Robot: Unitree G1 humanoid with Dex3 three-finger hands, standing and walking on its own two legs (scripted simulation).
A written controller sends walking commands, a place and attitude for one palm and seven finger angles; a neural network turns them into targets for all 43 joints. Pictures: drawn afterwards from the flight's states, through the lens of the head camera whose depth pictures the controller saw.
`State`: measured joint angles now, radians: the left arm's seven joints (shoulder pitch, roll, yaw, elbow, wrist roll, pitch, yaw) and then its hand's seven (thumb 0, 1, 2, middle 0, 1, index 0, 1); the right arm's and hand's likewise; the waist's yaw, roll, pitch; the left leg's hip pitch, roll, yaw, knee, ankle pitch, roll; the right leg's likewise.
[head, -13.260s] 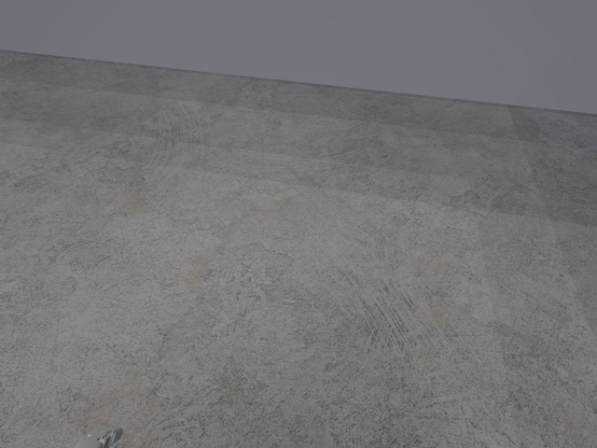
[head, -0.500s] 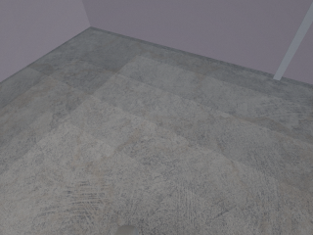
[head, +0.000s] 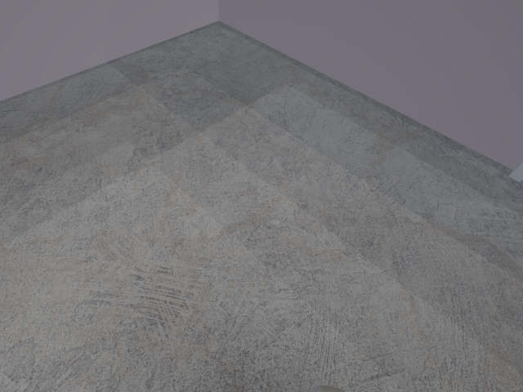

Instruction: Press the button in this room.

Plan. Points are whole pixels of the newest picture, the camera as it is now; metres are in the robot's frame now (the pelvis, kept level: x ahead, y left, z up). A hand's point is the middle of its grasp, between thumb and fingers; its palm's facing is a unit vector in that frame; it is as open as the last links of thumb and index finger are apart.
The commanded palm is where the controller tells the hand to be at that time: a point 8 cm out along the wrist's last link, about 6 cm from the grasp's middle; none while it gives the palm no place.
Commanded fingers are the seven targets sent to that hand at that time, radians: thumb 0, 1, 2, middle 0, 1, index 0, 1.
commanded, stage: turn or walk to find it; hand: left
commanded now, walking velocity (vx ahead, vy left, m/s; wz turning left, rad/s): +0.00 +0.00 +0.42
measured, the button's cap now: out of the picture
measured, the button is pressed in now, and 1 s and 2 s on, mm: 0 0 0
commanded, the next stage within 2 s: none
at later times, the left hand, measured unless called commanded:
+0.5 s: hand out of the picture -0.01 +0.15 -0.16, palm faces +0.25 -0.93 -0.26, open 7.3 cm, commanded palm none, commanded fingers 0.00 0.90 0.90 -0.20 -0.30 -0.20 -0.30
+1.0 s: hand out of the picture -0.05 +0.21 -0.16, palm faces +0.43 -0.86 -0.27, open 7.4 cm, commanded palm none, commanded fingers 0.00 0.90 0.90 -0.20 -0.30 -0.20 -0.30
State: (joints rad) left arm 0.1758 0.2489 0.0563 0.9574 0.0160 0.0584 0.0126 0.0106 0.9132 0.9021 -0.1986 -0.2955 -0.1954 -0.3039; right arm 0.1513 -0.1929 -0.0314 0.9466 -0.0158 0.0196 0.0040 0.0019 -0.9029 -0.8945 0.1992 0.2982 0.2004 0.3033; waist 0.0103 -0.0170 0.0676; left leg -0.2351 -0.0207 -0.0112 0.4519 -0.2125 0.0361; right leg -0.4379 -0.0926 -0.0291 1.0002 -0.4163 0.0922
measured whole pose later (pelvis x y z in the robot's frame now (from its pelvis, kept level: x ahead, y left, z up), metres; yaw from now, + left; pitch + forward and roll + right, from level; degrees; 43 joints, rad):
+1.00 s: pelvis -0.05 -0.02 +0.00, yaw +25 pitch +0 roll +0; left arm 0.14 0.24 0.05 0.94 0.01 0.06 0.01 0.01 0.91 0.90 -0.20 -0.30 -0.20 -0.30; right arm 0.17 -0.20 -0.04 0.95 -0.02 0.02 0.00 0.00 -0.90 -0.89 0.20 0.30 0.20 0.30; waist -0.01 0.00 0.07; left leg -0.25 -0.03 -0.04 0.47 -0.22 0.01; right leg -0.39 -0.07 -0.03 0.87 -0.44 0.09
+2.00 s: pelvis -0.09 -0.05 +0.00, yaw +51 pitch +0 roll -1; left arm 0.13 0.23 0.05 0.94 0.01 0.06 0.02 0.01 0.91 0.90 -0.20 -0.30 -0.20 -0.30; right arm 0.20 -0.19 -0.04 0.96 -0.02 0.03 0.00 0.00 -0.90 -0.89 0.20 0.30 0.20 0.30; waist -0.02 0.00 0.06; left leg -0.25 -0.04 -0.05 0.46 -0.22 0.04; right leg -0.39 -0.07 -0.03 0.87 -0.43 0.09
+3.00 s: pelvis -0.10 -0.08 -0.02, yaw +56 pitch -1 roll +1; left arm 0.24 0.18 0.06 1.00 0.02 0.06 -0.01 0.01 0.91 0.90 -0.20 -0.30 -0.20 -0.30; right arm 0.14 -0.19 -0.06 1.00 -0.02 0.02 -0.01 -0.01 -0.91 -0.89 0.20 0.30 0.20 0.30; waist 0.03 0.02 0.08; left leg -0.19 0.09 0.23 0.58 -0.35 -0.01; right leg -0.30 -0.05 -0.10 0.70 -0.34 0.05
